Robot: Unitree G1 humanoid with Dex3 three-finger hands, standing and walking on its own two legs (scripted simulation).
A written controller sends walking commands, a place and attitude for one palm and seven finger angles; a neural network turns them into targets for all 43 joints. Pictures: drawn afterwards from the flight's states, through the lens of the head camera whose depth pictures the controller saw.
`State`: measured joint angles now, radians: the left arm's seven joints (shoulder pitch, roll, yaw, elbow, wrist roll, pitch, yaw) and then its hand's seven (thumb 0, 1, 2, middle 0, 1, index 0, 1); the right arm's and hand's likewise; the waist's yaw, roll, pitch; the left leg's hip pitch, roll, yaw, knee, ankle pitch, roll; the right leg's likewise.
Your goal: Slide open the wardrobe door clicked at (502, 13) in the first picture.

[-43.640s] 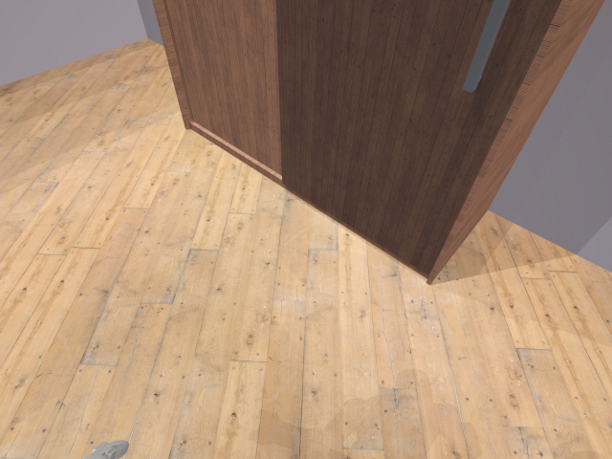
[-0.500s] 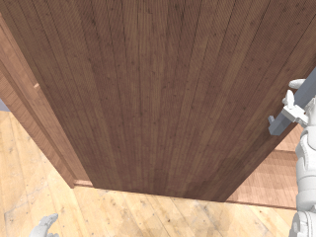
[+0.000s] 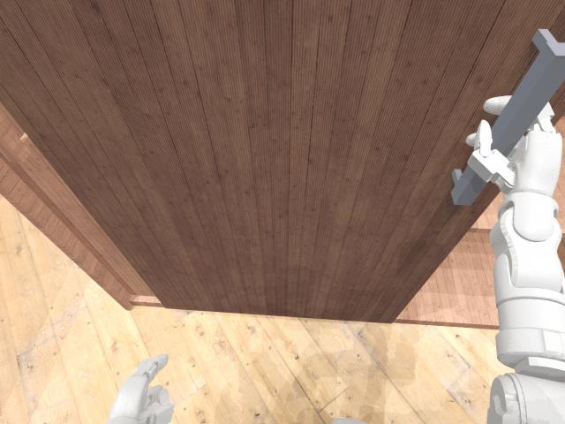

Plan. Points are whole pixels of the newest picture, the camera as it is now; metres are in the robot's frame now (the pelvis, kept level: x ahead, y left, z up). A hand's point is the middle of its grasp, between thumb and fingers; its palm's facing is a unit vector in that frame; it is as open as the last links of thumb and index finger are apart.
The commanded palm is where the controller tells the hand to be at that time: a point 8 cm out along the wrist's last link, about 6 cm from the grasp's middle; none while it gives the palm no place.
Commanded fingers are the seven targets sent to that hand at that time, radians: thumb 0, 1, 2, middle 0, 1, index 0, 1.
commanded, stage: stop walking and hold the door there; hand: right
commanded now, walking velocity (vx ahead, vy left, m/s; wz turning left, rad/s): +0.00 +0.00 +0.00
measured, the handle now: (495, 130) +0.46 -0.26 +0.17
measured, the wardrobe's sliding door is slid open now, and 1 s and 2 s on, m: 0.62 0.62 0.62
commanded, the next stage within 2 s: loosen the grip on the handle in 0.52 s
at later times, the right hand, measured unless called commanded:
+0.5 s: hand (478, 157) +0.42 -0.23 +0.16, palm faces +0.30 +0.94 -0.16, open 5.9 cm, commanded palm +0.38 -0.25 +0.14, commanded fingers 0.00 -0.90 -0.90 0.45 1.40 0.45 1.40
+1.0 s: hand (485, 159) +0.41 -0.23 +0.16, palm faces +0.32 +0.93 -0.16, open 12.9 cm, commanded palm +0.37 -0.27 +0.16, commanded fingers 0.00 0.55 -0.20 0.32 1.23 0.32 1.23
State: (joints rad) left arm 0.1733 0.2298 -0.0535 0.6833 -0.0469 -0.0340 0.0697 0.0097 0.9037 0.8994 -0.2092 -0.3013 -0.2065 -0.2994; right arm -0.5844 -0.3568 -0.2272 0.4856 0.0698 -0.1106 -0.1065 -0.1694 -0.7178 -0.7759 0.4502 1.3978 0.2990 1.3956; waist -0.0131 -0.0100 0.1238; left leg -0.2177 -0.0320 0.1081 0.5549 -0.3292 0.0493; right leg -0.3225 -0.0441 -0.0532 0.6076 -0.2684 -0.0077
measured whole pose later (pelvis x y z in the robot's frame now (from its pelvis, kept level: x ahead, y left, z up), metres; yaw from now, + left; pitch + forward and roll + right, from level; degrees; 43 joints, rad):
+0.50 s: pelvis -0.01 -0.01 +0.01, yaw +3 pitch +0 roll +1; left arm 0.25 0.23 -0.05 0.71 -0.05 0.00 0.09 0.01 0.90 0.90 -0.21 -0.30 -0.20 -0.30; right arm -0.61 -0.38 -0.21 0.68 0.08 -0.11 -0.12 -0.13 -0.73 -0.77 0.45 1.40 0.25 1.40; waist 0.00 -0.03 0.04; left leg -0.22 0.00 0.04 0.50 -0.28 0.00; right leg -0.32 -0.05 -0.10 0.54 -0.23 -0.02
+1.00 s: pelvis -0.03 +0.00 +0.00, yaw +2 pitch +3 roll +0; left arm 0.31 0.27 0.00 0.71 -0.04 -0.14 0.05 0.01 0.91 0.90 -0.20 -0.30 -0.20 -0.30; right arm -0.65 -0.41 -0.29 0.73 0.00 -0.13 -0.10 -0.01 0.26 -0.34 0.38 1.31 0.23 1.30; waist 0.04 0.02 -0.02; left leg -0.32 0.01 0.05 0.57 -0.29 0.01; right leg -0.40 -0.04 -0.09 0.55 -0.20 -0.02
